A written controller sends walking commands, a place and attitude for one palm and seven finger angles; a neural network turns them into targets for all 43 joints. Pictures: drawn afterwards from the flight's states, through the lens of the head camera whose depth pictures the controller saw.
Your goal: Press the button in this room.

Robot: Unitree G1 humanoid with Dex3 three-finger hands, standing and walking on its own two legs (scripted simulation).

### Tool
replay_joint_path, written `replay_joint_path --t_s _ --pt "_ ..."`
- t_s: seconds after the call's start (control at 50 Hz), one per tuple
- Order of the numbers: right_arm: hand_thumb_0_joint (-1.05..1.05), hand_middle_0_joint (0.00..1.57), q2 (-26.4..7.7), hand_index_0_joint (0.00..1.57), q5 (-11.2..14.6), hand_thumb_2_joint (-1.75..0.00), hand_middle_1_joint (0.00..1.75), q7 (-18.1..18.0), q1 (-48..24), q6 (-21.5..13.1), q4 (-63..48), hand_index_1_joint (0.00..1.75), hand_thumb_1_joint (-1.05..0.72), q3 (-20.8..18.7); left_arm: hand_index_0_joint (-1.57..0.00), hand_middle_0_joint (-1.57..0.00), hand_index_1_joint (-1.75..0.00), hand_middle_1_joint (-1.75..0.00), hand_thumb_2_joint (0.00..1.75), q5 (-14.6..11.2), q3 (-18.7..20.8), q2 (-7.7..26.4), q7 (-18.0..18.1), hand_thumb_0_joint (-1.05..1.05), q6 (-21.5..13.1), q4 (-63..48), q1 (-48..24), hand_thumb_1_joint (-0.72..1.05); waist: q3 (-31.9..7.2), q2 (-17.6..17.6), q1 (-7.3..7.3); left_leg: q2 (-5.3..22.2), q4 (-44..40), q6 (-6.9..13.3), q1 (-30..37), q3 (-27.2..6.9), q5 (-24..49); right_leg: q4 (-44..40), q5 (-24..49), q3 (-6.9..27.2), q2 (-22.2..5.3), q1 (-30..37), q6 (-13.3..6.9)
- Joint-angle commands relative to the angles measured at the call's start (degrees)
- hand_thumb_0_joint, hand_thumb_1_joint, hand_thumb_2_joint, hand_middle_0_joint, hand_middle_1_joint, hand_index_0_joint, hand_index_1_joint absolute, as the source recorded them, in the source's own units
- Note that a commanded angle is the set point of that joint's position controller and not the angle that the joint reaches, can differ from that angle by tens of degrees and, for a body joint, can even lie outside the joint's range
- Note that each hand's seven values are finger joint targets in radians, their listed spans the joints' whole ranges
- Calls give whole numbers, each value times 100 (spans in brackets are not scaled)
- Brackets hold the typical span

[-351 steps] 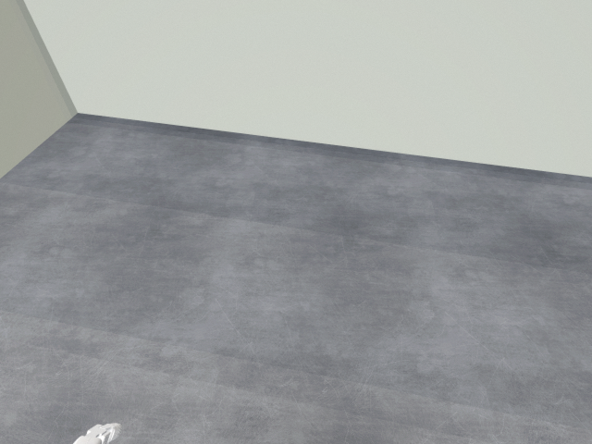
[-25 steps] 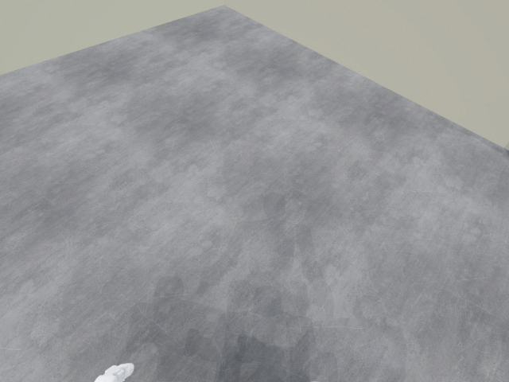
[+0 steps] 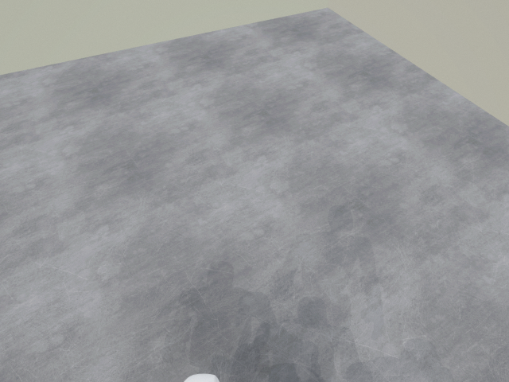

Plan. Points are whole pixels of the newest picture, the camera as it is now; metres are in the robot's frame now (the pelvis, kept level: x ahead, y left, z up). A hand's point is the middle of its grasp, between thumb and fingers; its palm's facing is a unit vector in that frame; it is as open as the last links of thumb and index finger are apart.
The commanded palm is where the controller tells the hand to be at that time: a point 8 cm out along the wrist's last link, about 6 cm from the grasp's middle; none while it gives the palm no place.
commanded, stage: turn or walk to find it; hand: left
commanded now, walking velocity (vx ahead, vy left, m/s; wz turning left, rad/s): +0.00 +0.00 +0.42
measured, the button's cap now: out of the picture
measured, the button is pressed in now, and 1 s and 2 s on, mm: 0 0 0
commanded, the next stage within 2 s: none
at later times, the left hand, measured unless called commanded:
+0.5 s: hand out of the picture +0.02 +0.26 -0.16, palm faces +0.21 -0.94 -0.25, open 7.3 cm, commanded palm none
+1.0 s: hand out of the picture -0.09 +0.19 -0.15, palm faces +0.44 -0.86 -0.25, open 7.3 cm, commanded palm none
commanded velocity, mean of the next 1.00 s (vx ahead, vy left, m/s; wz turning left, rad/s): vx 0.00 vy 0.00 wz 0.42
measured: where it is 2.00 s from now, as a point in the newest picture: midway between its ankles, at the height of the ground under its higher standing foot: outside the picture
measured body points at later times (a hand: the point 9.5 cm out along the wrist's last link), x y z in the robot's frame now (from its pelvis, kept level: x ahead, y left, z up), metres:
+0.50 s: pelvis -0.03 +0.04 +0.00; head -0.01 +0.05 +0.45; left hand +0.01 +0.31 -0.14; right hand +0.08 -0.19 -0.14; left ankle -0.02 +0.14 -0.74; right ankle -0.02 -0.11 -0.68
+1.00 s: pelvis -0.07 -0.01 +0.00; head -0.04 -0.02 +0.45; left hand -0.11 +0.23 -0.14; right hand +0.07 -0.24 -0.16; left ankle -0.16 +0.12 -0.68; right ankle -0.02 -0.10 -0.74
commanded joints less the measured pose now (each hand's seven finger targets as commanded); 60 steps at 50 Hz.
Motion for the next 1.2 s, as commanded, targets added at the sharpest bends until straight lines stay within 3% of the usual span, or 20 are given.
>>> replay_joint_path --t_s 0.0,0.06,0.08,0.1,0.16,0.24,0.46,0.56,0.58,0.6,0.62,0.64,0.66,0.72,0.98,1.04,1.08,1.1,1.12,1.18 --pt "0 20 -155 20 71 -90 30 -2 -239 -261 -587 30 -90 42 -20 -20 -30 -30 90 22 370 1339 63 0 -49 -176 232 90 -611 -1249 142 -131 -1225 130 95 400 17 -567 2730 1101 -1461 689 -632" --pt "0 20 -474 20 53 -90 30 9 293 -355 -479 30 -90 -23 -20 -20 -30 -30 90 -78 343 1201 28 0 30 -191 39 90 -825 -403 -244 85 -2875 300 1607 140 1675 550 1526 525 -1062 -312 0" --pt "0 20 -1035 20 -2 -90 30 -20 455 -406 -511 30 -90 -152 -20 -20 -30 -30 90 -122 295 842 4 0 75 -356 121 90 -858 1253 -330 1414 -3248 845 2206 -1674 2950 1700 -617 237 -290 -1653 461" --pt "0 20 -1381 20 -4 -90 30 -63 676 -363 -453 30 -90 -217 -20 -20 -30 -30 90 -78 189 686 20 0 130 -538 -260 90 -707 1626 -487 2100 -3448 1419 1830 -2219 3898 2626 -2149 665 25 -1960 550" --pt "0 20 -948 20 -19 -90 30 -165 -74 -363 -588 30 -90 -83 -20 -20 -30 -30 90 -43 270 877 -16 0 225 -367 -446 90 -207 1192 -244 1465 -3583 1353 950 -1627 2356 3363 -1177 1284 -91 -1940 497" --pt "0 20 -817 20 18 -90 30 -172 -159 -440 -660 30 -90 -24 -20 -20 -30 -30 90 -52 269 839 -68 0 168 -198 -158 90 -405 716 -115 977 -3455 1219 1333 -1126 3146 3350 -524 1288 80 -1863 597" --pt "0 20 -815 20 -41 -90 30 -146 282 -382 -615 30 -90 -129 -20 -20 -30 -30 90 -99 227 674 5 0 147 -549 -707 90 -542 735 -320 1060 -3339 1499 1348 -2047 2934 1915 -975 1401 332 -1407 600" --pt "0 20 -799 20 -26 -90 30 -110 69 -340 -673 30 -90 -176 -20 -20 -30 -30 90 -145 231 677 34 0 67 -460 -187 90 -708 770 -30 719 -2980 1247 549 -2085 2757 150 -121 1249 571 -1 470" --pt "0 20 -692 20 0 -90 30 -100 47 -331 -698 30 -90 -162 -20 -20 -30 -30 90 -145 260 736 52 0 32 -402 3 90 -768 521 76 505 -2779 1045 52 -1999 2248 -611 364 1288 465 683 433" --pt "0 20 -434 20 44 -90 30 -71 98 -327 -745 30 -90 -137 -20 -20 -30 -30 90 -81 329 1039 83 0 -17 -397 166 90 -860 -303 147 58 -2151 708 -697 -1556 1298 -1239 155 1962 -272 1384 219" --pt "0 20 -105 20 56 -90 30 -58 69 -324 -902 30 -90 -83 -20 -20 -30 -30 90 1 421 1538 113 0 -45 -447 196 90 -645 -1782 216 -755 -744 296 -1575 -498 -320 -1657 24 3474 -1729 1412 -389" --pt "0 20 -439 20 -13 -90 30 -66 -92 -265 -899 30 -90 -178 -20 -20 -30 -30 90 -55 384 1556 120 0 -6 -567 31 90 -496 -1378 234 -568 439 305 -1288 -601 -725 -1796 25 3503 -2147 331 -786" --pt "0 20 -490 20 -32 -90 30 -37 -37 -180 -835 30 -90 -215 -20 -20 -30 -30 90 -64 394 1330 151 0 -4 -649 -370 90 -277 -1164 37 -422 1045 326 -1174 -772 -443 -1924 -489 3119 -1885 -210 -789" --pt "0 20 -329 20 -61 -90 30 37 526 -81 -455 30 -90 -207 -20 -20 -30 -30 90 -79 248 967 89 0 -48 -777 -997 90 44 -830 -367 -309 1980 188 -1028 -460 498 -1708 -152 1885 -1027 -618 -356" --pt "0 20 -144 20 50 -90 30 16 -280 -225 -616 30 -90 -14 -20 -20 -30 -30 90 33 386 1299 68 0 -58 -288 157 90 -468 -1304 230 -84 -650 52 -369 224 -273 -874 2118 1367 -1417 722 -706" --pt "0 20 -179 20 72 -90 30 -16 64 -294 -537 30 -90 5 -20 -20 -30 -30 90 3 392 1372 48 0 -22 -222 51 90 -715 -1233 11 -212 -1790 139 498 449 402 -366 2365 1094 -1355 457 -461" --pt "0 20 -583 20 47 -90 30 -7 497 -398 -447 30 -90 -78 -20 -20 -30 -30 90 -98 347 1093 29 0 51 -305 7 90 -969 62 -276 356 -3139 384 1876 -284 1848 924 1154 539 -819 -606 135" --pt "0 20 -1170 20 2 -90 30 -38 622 -423 -484 30 -90 -203 -20 -20 -30 -30 90 -121 251 688 -7 0 92 -526 -76 90 -790 1780 -372 1801 -3365 972 2276 -2117 3636 2085 -1568 361 -58 -2131 581" --pt "0 20 -1356 20 -5 -90 30 -72 781 -358 -411 30 -90 -235 -20 -20 -30 -30 90 -69 198 745 23 0 163 -587 -447 90 -765 1348 -521 2149 -3363 1436 1755 -2101 3955 2805 -2015 919 -4 -1961 517" --pt "0 20 -905 20 -26 -90 30 -181 -34 -379 -553 30 -90 -87 -20 -20 -30 -30 90 -60 278 830 -38 0 212 -387 -525 90 -295 1214 -232 1349 -3419 1273 1157 -1403 3117 3414 -990 1299 -39 -2022 528"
